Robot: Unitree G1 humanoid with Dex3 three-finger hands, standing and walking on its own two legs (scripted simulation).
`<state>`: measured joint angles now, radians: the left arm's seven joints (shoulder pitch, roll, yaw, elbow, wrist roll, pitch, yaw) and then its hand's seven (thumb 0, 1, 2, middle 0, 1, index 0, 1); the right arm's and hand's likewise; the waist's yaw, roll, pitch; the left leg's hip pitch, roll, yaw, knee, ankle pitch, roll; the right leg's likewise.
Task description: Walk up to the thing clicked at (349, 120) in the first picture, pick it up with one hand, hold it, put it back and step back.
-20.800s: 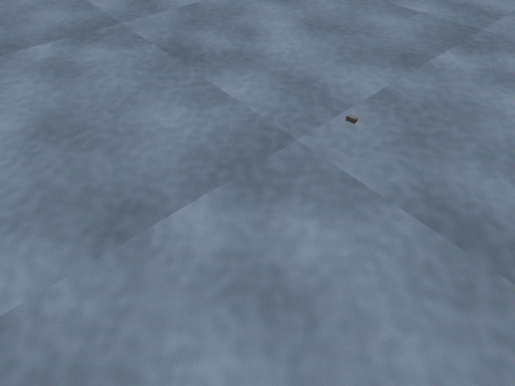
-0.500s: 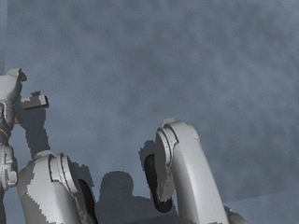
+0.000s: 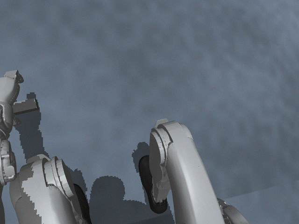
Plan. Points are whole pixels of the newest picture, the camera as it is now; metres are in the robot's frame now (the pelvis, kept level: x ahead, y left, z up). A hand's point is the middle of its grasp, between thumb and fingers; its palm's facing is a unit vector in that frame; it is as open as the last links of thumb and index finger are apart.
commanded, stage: rest palm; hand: left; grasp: from above
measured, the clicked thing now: (25, 106) +0.48 +0.25 -0.30
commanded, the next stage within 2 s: close in 1.16 s
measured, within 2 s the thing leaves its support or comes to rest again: neither
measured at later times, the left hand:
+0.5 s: hand (20, 106) +0.47 +0.25 -0.25, palm faces -0.45 -0.09 -0.89, open 12.4 cm
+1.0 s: hand (21, 106) +0.47 +0.25 -0.26, palm faces -0.45 -0.06 -0.89, open 12.1 cm
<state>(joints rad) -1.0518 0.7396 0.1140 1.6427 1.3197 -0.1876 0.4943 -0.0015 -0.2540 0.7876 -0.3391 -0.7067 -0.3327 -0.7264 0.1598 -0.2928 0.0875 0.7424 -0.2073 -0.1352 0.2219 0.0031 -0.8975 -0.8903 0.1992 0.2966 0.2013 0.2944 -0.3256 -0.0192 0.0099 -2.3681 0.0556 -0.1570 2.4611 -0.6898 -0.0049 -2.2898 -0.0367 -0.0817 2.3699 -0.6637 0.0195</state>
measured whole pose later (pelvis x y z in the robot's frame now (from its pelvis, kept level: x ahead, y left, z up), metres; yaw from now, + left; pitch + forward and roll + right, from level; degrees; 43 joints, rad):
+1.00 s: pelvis +0.00 +0.01 -0.02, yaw -5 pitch +29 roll -13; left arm -1.08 0.89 0.07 1.80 1.33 -0.20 0.70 0.00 -0.16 0.71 -0.40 -0.64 -0.39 -0.66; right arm 0.09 -0.33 0.25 0.73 -0.31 -0.29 0.34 0.00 -0.90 -0.90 0.20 0.30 0.20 0.29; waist -0.39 -0.10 0.15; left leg -2.36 0.06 -0.26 2.58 -0.75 0.00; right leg -2.24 0.00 -0.15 2.40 -0.67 0.05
